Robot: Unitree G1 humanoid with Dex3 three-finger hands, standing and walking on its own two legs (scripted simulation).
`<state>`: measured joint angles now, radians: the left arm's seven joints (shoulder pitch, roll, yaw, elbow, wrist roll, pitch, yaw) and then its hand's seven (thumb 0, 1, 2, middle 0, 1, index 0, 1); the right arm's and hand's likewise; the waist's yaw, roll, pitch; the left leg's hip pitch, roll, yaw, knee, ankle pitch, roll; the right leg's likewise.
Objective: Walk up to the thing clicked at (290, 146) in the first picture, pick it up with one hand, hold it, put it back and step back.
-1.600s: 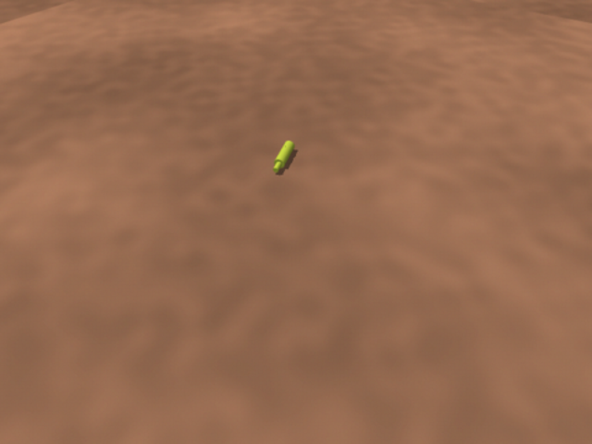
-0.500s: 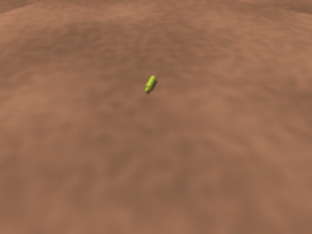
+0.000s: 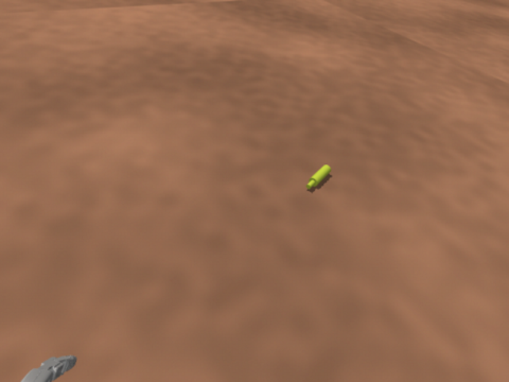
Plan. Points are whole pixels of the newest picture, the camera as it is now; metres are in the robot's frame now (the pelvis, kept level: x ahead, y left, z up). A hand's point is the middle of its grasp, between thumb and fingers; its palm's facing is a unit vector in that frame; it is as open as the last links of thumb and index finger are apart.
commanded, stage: walk up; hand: left
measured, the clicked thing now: (317, 177) +1.40 -0.47 -0.74
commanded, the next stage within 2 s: none
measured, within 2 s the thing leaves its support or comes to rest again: neither
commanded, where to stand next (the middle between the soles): +1.34 -0.87 m, yaw +54 degrees
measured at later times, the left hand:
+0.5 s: hand (161, 378) +0.18 +0.14 -0.12, palm faces +0.34 -0.85 -0.40, open 7.4 cm
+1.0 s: hand (235, 246) +0.48 +0.03 -0.16, palm faces +0.44 -0.82 -0.37, open 7.4 cm
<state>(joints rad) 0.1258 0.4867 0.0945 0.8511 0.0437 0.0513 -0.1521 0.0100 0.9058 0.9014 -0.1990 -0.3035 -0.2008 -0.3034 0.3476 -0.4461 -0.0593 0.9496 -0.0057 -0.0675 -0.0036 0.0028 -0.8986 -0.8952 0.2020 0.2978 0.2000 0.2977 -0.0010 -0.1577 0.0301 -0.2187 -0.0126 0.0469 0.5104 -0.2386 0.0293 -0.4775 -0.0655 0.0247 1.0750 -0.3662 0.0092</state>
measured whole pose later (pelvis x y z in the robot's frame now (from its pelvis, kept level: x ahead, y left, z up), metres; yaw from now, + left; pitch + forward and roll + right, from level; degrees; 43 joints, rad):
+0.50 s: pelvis +0.25 -0.15 +0.00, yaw +20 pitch +0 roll +1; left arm 0.28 0.45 0.09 0.84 0.05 0.01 -0.10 0.01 0.90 0.90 -0.20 -0.30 -0.21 -0.30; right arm 0.23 -0.49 -0.05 0.90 0.00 -0.08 -0.02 0.00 -0.90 -0.90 0.20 0.30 0.20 0.30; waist 0.11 -0.01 0.04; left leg -0.56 0.04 0.08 0.97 -0.35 0.05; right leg -0.20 -0.07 -0.17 0.53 -0.34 -0.03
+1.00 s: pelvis +0.51 -0.29 -0.05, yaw +34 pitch +0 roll +0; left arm 0.19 0.51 0.13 0.68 0.05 0.06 -0.13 0.01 0.90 0.90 -0.20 -0.30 -0.21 -0.30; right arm 0.43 -0.50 -0.05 0.88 -0.04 -0.08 -0.07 0.00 -0.89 -0.89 0.21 0.30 0.21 0.30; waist -0.03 -0.08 0.05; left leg -0.43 0.17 -0.21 0.85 -0.46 0.04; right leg -0.53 -0.10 0.02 0.89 -0.36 0.03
